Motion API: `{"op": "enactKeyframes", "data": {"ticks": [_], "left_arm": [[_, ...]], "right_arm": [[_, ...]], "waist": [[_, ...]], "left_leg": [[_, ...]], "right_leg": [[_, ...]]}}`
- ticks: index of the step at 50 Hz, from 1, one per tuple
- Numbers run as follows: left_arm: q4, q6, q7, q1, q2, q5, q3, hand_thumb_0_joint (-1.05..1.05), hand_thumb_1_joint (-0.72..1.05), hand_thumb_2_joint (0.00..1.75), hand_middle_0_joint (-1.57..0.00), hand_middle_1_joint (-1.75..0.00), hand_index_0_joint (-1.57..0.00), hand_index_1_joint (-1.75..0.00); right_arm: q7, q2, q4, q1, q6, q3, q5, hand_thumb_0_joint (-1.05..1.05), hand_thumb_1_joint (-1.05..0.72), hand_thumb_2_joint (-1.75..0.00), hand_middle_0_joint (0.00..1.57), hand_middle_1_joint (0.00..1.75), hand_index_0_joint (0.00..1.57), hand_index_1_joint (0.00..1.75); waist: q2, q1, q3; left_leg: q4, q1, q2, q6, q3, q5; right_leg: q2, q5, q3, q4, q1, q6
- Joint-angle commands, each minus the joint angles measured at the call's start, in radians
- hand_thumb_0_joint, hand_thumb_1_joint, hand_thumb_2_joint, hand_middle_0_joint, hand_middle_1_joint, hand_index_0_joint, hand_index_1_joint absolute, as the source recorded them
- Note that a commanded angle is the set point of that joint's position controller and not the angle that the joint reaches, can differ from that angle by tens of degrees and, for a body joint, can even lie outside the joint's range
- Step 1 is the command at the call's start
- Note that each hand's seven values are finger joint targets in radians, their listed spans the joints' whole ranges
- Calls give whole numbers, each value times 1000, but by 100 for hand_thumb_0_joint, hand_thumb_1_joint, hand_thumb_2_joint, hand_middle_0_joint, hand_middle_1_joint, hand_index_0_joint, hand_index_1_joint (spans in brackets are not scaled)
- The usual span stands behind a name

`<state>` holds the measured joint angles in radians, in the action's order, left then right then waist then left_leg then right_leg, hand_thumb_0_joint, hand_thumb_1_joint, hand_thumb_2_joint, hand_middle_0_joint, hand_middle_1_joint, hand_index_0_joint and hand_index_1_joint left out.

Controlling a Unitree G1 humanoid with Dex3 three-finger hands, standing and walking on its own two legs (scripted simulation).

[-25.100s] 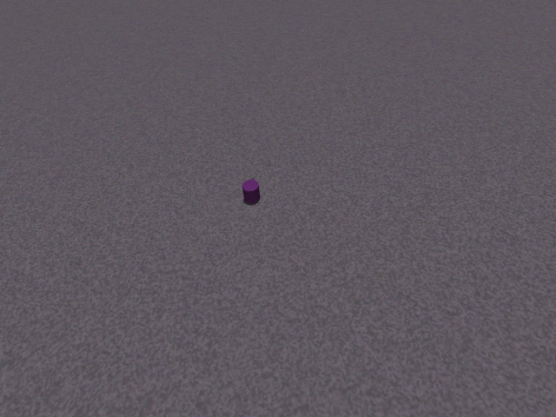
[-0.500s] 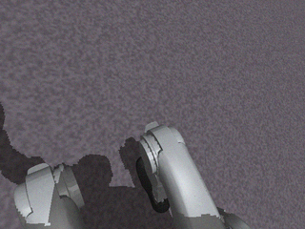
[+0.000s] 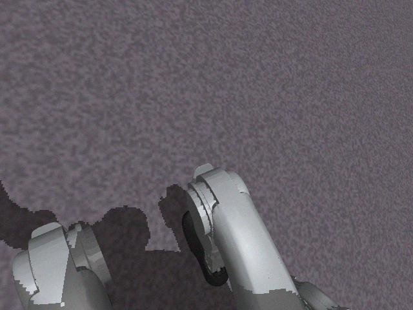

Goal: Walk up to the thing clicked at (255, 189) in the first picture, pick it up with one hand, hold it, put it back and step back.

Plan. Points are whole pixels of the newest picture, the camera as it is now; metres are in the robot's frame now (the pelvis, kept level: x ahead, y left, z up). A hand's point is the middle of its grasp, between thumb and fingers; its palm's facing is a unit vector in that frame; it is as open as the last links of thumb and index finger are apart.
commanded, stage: close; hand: left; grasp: from above
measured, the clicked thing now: out of the picture +0.47 +0.33 -0.25
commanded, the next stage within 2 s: settle in 0.90 s
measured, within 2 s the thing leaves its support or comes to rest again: leaves its support in 1.38 s
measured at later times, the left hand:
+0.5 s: hand out of the picture +0.45 +0.32 -0.22, palm faces -0.44 -0.15 -0.89, open 11.1 cm
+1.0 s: hand out of the picture +0.45 +0.32 -0.22, palm faces -0.44 -0.14 -0.89, open 11.1 cm
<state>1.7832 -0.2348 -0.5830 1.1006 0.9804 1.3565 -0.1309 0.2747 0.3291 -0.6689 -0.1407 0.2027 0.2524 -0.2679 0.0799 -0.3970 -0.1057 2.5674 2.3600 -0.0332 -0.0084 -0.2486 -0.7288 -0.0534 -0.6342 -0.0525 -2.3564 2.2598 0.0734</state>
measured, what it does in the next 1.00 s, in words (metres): stands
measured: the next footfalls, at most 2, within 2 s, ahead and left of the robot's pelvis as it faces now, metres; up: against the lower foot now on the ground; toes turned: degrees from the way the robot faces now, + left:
none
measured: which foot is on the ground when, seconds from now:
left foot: down 0.00-1.00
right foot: down 0.00-1.00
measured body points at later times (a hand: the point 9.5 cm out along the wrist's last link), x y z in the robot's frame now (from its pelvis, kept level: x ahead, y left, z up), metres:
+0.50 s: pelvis +0.00 +0.00 +0.00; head +0.26 +0.12 +0.35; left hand +0.47 +0.32 -0.17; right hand +0.04 -0.26 -0.05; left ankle +0.06 +0.12 -0.27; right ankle +0.13 -0.15 -0.26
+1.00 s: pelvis +0.00 +0.00 +0.01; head +0.26 +0.13 +0.35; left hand +0.47 +0.32 -0.17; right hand +0.04 -0.26 -0.05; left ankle +0.06 +0.12 -0.27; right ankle +0.13 -0.15 -0.26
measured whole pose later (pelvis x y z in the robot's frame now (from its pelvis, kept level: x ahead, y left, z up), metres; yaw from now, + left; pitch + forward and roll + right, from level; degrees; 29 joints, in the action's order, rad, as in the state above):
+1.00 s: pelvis +0.00 +0.00 +0.01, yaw +0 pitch +28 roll -15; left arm 1.79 -0.24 -0.59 1.12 1.00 1.33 -0.08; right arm 0.26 0.35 -0.65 -0.14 0.21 0.27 -0.26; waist 0.09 -0.40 -0.13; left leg 2.55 2.34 -0.03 -0.01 -0.26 -0.72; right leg -0.05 -0.63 -0.06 -2.33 2.24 0.08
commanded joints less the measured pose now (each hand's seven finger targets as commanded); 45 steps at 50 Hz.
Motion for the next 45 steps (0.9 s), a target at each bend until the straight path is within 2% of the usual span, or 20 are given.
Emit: {"op": "enactKeyframes", "data": {"ticks": [1, 2, 3, 5, 6, 8, 9, 10, 16, 18, 20, 24, 27, 29, 33, 36, 38, 40, 42, 45], "left_arm": [[-154, -1, -46, 295, 218, -7, -17, 0, -6, 84, -33, -108, -38, -103], [-126, -1, -43, 280, 197, -16, -2, 0, -5, 84, -35, -106, -40, -101], [-127, -3, -49, 266, 212, -17, -14, 0, -4, 86, -35, -108, -40, -103], [-151, -3, -49, 285, 218, -9, -12, 0, -3, 86, -36, -107, -40, -102], [-146, -2, -49, 289, 223, -14, -9, 0, -4, 86, -36, -107, -40, -102], [-135, 0, -47, 278, 190, -10, 12, 0, -3, 84, -36, -107, -41, -102], [-158, -1, -54, 293, 230, -12, -16, 0, -1, 88, -38, -107, -42, -103], [-137, 3, -51, 277, 203, -8, -4, 0, 0, 87, -39, -107, -43, -103], [-122, 5, -46, 282, 187, -22, 15, 0, 5, 89, -42, -108, -47, -104], [-150, 1, -51, 300, 224, -20, -1, 0, 6, 89, -43, -109, -48, -104], [-111, 7, -44, 271, 186, -20, 14, 0, 9, 89, -45, -108, -50, -104], [-151, -2, -46, 302, 232, -25, 1, 0, 15, 89, -50, -108, -54, -103], [-110, 3, -43, 276, 206, -22, 13, 0, 20, 92, -54, -108, -58, -104], [-132, -1, -45, 293, 214, -25, 4, 0, 22, 93, -56, -108, -59, -104], [-115, 6, -40, 289, 187, -28, 28, 0, 27, 93, -59, -109, -63, -105], [-143, 6, -45, 314, 205, -28, 25, 0, 28, 94, -60, -109, -64, -105], [-103, 11, -42, 284, 162, -33, 52, 0, 28, 95, -60, -110, -64, -106], [-119, 6, -44, 296, 182, -37, 50, 0, 29, 97, -61, -111, -65, -107], [-125, 6, -44, 303, 208, -36, 33, 0, 31, 99, -63, -110, -67, -107], [-113, 5, -37, 291, 197, -34, 37, 0, 35, 98, -65, -111, -69, -107]], "right_arm": [[-13, 323, -13, -195, -4, -101, 9, 0, -90, -90, 20, 30, 20, 30], [-10, 318, -12, -186, -2, -97, 7, 0, -90, -90, 20, 30, 20, 30], [-14, 324, -18, -188, -4, -101, 7, 0, -90, -90, 20, 30, 20, 30], [-16, 332, -11, -194, -2, -105, 6, 0, -90, -90, 20, 30, 20, 30], [-19, 327, -15, -181, -2, -102, 13, 0, -90, -90, 20, 30, 20, 30], [-17, 331, -9, -184, 1, -111, 8, 0, -90, -90, 20, 30, 20, 30], [-18, 331, -12, -192, 0, -103, 10, 0, -90, -90, 20, 30, 20, 30], [-18, 331, -13, -193, 1, -109, 12, 0, -90, -90, 20, 30, 20, 30], [-20, 331, -8, -181, 5, -108, 14, 0, -90, -90, 20, 30, 20, 30], [-24, 340, -11, -185, 4, -111, 18, 0, -90, -90, 20, 30, 20, 30], [-19, 324, -7, -186, 7, -96, 13, 0, -90, -90, 20, 30, 20, 30], [-24, 338, -3, -179, 9, -99, 19, 0, -90, -90, 20, 30, 20, 30], [-22, 334, -5, -181, 11, -97, 15, 0, -90, -90, 20, 30, 20, 30], [-22, 344, 0, -189, 11, -99, 12, 0, -90, -90, 20, 30, 20, 30], [-22, 344, -4, -193, 14, -102, 11, 0, -90, -90, 20, 30, 20, 30], [-27, 349, 0, -198, 11, -103, 17, 0, -90, -90, 20, 30, 20, 30], [-25, 342, -2, -193, 15, -102, 13, 0, -90, -90, 20, 30, 20, 30], [-27, 341, 1, -193, 15, -92, 18, 0, -90, -90, 20, 30, 20, 30], [-28, 340, 3, -190, 11, -88, 22, 0, -90, -90, 20, 30, 20, 30], [-24, 339, 8, -186, 13, -79, 19, 0, -90, -90, 20, 30, 20, 30]], "waist": [[-498, -50, 616], [-485, -55, 588], [-483, -43, 595], [-484, -55, 594], [-493, -43, 592], [-486, -56, 577], [-484, -47, 598], [-487, -52, 592], [-460, -58, 568], [-499, -45, 591], [-456, -60, 571], [-470, -49, 586], [-458, -56, 552], [-469, -60, 564], [-467, -72, 560], [-469, -67, 585], [-467, -73, 568], [-456, -78, 553], [-467, -63, 565], [-467, -66, 562]], "left_leg": [[-301, -517, 36, 5, 102, 226], [-297, -496, 35, 8, 107, 204], [-305, -489, 35, 9, 111, 202], [-294, -491, 33, 12, 115, 208], [-308, -488, 35, 8, 110, 191], [-299, -483, 35, 11, 116, 183], [-310, -501, 36, 7, 105, 200], [-306, -515, 35, 6, 105, 203], [-310, -484, 36, 9, 107, 165], [-318, -503, 37, 5, 102, 181], [-301, -488, 36, 9, 103, 190], [-310, -496, 37, 8, 101, 186], [-310, -485, 37, 7, 102, 176], [-316, -502, 38, 6, 98, 184], [-311, -501, 38, 7, 103, 180], [-314, -504, 39, 8, 101, 189], [-310, -505, 39, 6, 105, 183], [-306, -486, 38, 11, 104, 174], [-317, -493, 40, 7, 96, 182], [-317, -513, 43, 2, 85, 205]], "right_leg": [[-15, 232, -198, 143, -310, -84], [-15, 216, -197, 145, -307, -84], [-19, 213, -195, 160, -320, -84], [-17, 223, -194, 161, -318, -83], [-15, 204, -194, 152, -306, -87], [-20, 200, -196, 159, -303, -86], [-14, 211, -201, 157, -308, -84], [-13, 212, -199, 149, -292, -85], [-13, 189, -198, 163, -299, -83], [-13, 194, -196, 158, -296, -87], [-12, 206, -201, 155, -300, -82], [-9, 204, -195, 161, -305, -82], [-9, 193, -198, 159, -293, -83], [-8, 200, -201, 161, -297, -82], [-9, 201, -199, 166, -309, -82], [-13, 209, -198, 176, -316, -83], [-13, 206, -200, 170, -314, -84], [-11, 203, -199, 180, -320, -80], [-10, 203, -201, 171, -314, -84], [-6, 215, -205, 159, -301, -83]]}}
